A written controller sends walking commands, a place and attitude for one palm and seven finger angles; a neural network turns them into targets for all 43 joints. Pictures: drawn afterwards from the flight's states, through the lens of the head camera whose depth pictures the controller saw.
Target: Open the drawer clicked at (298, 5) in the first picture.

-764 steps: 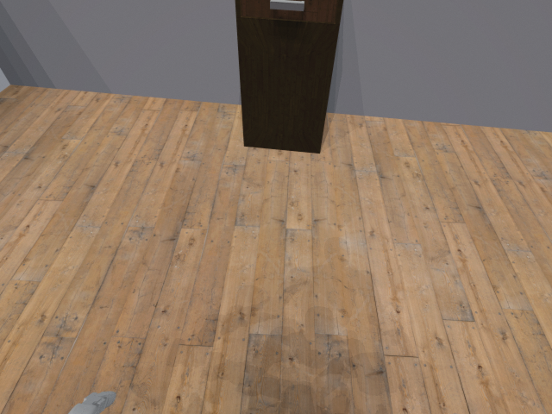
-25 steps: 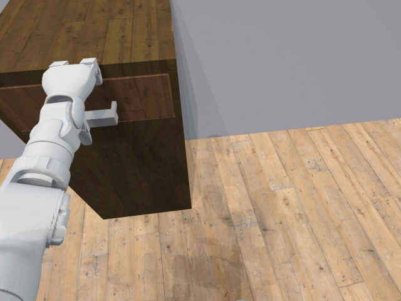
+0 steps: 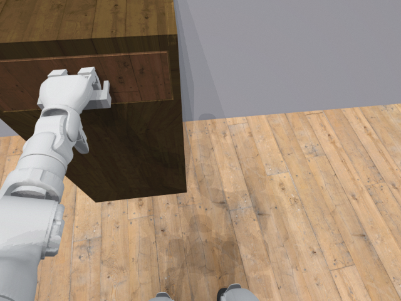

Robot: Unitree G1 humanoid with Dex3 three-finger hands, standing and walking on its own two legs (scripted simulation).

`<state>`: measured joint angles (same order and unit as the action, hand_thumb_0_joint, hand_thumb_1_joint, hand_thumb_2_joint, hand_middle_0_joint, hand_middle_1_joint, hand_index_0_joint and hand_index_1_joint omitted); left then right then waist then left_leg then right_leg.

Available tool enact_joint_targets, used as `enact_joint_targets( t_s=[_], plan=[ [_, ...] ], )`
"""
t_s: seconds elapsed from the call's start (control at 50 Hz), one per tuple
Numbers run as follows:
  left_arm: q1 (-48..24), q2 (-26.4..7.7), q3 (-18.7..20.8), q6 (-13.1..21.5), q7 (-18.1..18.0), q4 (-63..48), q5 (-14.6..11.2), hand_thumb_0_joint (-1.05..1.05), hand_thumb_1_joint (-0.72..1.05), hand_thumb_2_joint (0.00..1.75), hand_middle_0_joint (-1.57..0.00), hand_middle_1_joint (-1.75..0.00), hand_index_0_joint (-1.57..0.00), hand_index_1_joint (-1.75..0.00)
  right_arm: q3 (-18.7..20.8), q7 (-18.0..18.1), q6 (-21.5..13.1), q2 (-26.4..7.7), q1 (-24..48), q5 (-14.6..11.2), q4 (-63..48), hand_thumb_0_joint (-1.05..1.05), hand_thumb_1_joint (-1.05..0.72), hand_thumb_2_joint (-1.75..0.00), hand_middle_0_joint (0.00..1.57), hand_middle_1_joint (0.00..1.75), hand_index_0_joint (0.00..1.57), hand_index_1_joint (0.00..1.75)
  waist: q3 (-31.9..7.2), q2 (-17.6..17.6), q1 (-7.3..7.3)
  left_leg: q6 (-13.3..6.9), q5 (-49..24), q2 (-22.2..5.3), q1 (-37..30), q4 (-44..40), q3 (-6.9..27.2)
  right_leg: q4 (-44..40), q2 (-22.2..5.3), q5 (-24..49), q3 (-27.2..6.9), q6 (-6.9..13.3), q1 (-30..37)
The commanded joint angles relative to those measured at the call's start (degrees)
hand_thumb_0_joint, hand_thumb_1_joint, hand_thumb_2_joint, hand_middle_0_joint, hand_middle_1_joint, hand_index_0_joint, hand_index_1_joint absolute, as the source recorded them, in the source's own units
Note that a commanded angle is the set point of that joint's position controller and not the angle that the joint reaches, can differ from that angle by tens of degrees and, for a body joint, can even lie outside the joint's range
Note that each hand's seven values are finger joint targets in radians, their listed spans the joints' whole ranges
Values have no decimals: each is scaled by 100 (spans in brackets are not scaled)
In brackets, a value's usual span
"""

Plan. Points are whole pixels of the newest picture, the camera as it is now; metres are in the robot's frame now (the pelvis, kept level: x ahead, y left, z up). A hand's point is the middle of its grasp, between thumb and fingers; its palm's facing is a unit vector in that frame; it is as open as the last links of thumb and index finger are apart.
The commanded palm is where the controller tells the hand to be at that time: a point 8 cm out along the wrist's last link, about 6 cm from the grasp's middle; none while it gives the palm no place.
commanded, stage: lower the fingers behind the handle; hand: left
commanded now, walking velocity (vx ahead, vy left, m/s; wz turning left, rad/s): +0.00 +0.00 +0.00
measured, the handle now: (77, 93) +0.55 +0.25 +0.04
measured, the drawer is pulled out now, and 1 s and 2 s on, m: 0.00 0.00 0.02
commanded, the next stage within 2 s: close the thumb around the handle in 0.78 s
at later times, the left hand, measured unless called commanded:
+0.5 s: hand (84, 117) +0.49 +0.23 +0.03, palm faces -0.05 -0.02 -1.00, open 13.8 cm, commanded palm +0.48 +0.23 +0.08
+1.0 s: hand (79, 119) +0.49 +0.24 +0.03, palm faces -0.07 -0.01 -1.00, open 13.5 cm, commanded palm +0.48 +0.24 +0.08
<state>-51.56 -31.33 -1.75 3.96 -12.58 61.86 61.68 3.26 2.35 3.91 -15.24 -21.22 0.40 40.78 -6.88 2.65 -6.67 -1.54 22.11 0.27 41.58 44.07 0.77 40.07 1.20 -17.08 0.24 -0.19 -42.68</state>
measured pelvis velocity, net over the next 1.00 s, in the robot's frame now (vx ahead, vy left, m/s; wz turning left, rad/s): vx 0.00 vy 0.00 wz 0.00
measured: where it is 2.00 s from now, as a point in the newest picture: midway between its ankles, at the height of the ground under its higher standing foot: outside the picture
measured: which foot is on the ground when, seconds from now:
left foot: down 0.00-1.00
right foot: down 0.00-1.00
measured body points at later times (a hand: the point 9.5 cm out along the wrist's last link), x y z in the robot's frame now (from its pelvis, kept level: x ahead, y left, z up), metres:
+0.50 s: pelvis +0.01 +0.00 +0.00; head +0.12 +0.00 +0.43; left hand +0.49 +0.23 +0.08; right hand +0.04 -0.27 -0.13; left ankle -0.02 +0.10 -0.71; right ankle +0.01 -0.13 -0.71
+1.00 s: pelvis +0.00 +0.00 +0.00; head +0.11 -0.01 +0.43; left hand +0.49 +0.24 +0.08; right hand +0.01 -0.29 -0.13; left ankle -0.02 +0.10 -0.71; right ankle +0.01 -0.13 -0.71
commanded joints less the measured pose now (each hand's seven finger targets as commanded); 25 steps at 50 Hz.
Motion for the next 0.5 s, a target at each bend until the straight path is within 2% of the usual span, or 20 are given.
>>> enact_joint_targets(
  t_s=[0.0, 0.02, 0.04, 0.06, 0.08, 0.1, 0.16, 0.18, 0.22, 0.28, 0.3, 0.36, 0.38, 0.4, 0.42, 0.46, 0.48],
  plan=[
    [-2496, -1670, 628, 207, -302, -1403, 10, 0, -50, 30, -30, -120, -30, -120, 289, 84, -52, -919, -792, 71, -297, 0, -90, -90, 20, 30, 20, 30, -2821, 454, 44, -45, -3195, 16, -1853, -249, 39, -153, 195, 1857, 131, 214, 1398],
    [-2385, -1680, 670, 219, -362, -1355, 23, 0, -50, 30, -30, -120, -30, -120, 277, 71, -44, -910, -794, 87, -295, 0, -90, -90, 20, 30, 20, 30, -2734, 413, 47, -51, -3223, 1, -1770, -237, 40, -107, 192, 1858, 152, 201, 1351],
    [-2130, -1706, 739, 181, -417, -1205, 39, 0, -50, 30, -30, -120, -30, -120, 262, 55, -21, -905, -760, 87, -298, 0, -90, -90, 20, 30, 20, 30, -2580, 331, 118, -47, -3201, 8, -1615, -239, 27, -81, 194, 1853, 162, 210, 1357],
    [-2058, -1576, 660, 125, -479, -1097, 59, 0, -50, 30, -30, -120, -30, -120, 256, 41, -21, -909, -733, 92, -305, 0, -90, -90, 20, 30, 20, 30, -2400, 164, 64, -56, -3076, -3, -1484, -256, 17, -82, 199, 1798, 190, 203, 1304],
    [-2052, -1388, 525, 99, -515, -1119, 69, 0, -50, 30, -30, -120, -30, -120, 264, 23, -28, -891, -741, 80, -327, 0, -90, -90, 20, 30, 20, 30, -2329, 164, 48, -51, -3059, -2, -1463, -269, 13, -90, 201, 1776, 195, 207, 1267],
    [-2056, -1294, 515, 119, -548, -1198, 41, 0, -50, 30, -30, -120, -30, -120, 287, 5, -33, -892, -726, 91, -339, 0, -90, -90, 20, 30, 20, 30, -2374, 171, 48, -53, -3191, -13, -1525, -248, -4, -102, 198, 1854, 189, 210, 1285],
    [-2109, -1352, 498, 24, -632, -1061, 101, 0, -50, 30, -30, -120, -30, -120, 294, -15, -20, -910, -753, 70, -318, 0, -90, -90, 20, 30, 20, 30, -2336, -39, -12, -62, -2888, 5, -1367, -248, -5, -74, 195, 1786, 180, 194, 1293],
    [-2148, -1195, 392, 8, -652, -1091, 112, 0, -50, 30, -30, -120, -30, -120, 312, -18, -23, -896, -766, 72, -323, 0, -90, -90, 20, 30, 20, 30, -2420, -18, -41, -62, -2915, 1, -1457, -242, 0, -79, 193, 1767, 186, 191, 1260],
    [-2380, -1180, 367, 58, -676, -1302, 118, 0, -50, 30, -30, -120, -30, -120, 337, -25, -33, -892, -818, 94, -283, 0, -90, -90, 20, 30, 20, 30, -2743, 187, -64, -44, -3182, -18, -1704, -157, 32, -24, 187, 1858, 160, 183, 1208],
    [-2307, -1048, 336, 114, -666, -1517, 88, 0, -50, 30, -30, -120, -30, -120, 374, -43, -33, -863, -837, 126, -259, 0, -90, -90, 20, 30, 20, 30, -2986, 408, -38, 1, -3778, -57, -2050, -22, 83, 42, 196, 2009, 168, 174, 1106],
    [-2280, -1097, 403, 141, -661, -1571, 79, 0, -50, 30, -30, -120, -30, -120, 382, -49, -28, -864, -835, 141, -241, 0, -90, -90, 20, 30, 20, 30, -3046, 419, -16, 18, -4049, -70, -2129, 32, 111, 70, 201, 2083, 173, 182, 1091],
    [-1979, -794, 223, 76, -674, -1318, 67, 0, -50, 30, -30, -120, -30, -120, 381, -74, -14, -842, -818, 137, -205, 0, -90, -90, 20, 30, 20, 30, -2717, 343, -31, 24, -3921, -78, -1975, 40, 117, 64, 211, 1959, 212, 173, 926],
    [-1946, -849, 280, 43, -689, -1307, 65, 0, -50, 30, -30, -120, -30, -120, 383, -86, 3, -854, -811, 124, -196, 0, -90, -90, 20, 30, 20, 30, -2632, 267, -20, 27, -3812, -80, -1919, 12, 113, 53, 214, 1922, 226, 180, 941],
    [-2057, -861, 282, 43, -694, -1413, 70, 0, -50, 30, -30, -120, -30, -120, 388, -86, 10, -866, -783, 135, -209, 0, -90, -90, 20, 30, 20, 30, -2715, 288, -21, 23, -3902, -74, -1926, 25, 110, 62, 205, 2000, 210, 185, 996],
    [-2007, -976, 363, 15, -728, -1406, 104, 0, -50, 30, -30, -120, -30, -120, 380, -86, 22, -867, -777, 127, -215, 0, -90, -90, 20, 30, 20, 30, -2757, 409, 30, 30, -3844, -67, -1922, 13, 111, 73, 198, 1949, 200, 189, 1007],
    [-2176, -962, 311, -56, -785, -1365, 132, 0, -50, 30, -30, -120, -30, -120, 362, -84, 30, -861, -729, 124, -217, 0, -90, -90, 20, 30, 20, 30, -2604, 306, -33, 10, -3535, -45, -1777, -26, 85, 55, 201, 1869, 218, 195, 1026],
    [-2116, -935, 304, -95, -795, -1325, 130, 0, -50, 30, -30, -120, -30, -120, 360, -92, 27, -854, -732, 119, -231, 0, -90, -90, 20, 30, 20, 30, -2616, 318, -1, -3, -3421, -26, -1723, -50, 50, 42, 201, 1884, 203, 200, 1113]
  ],
)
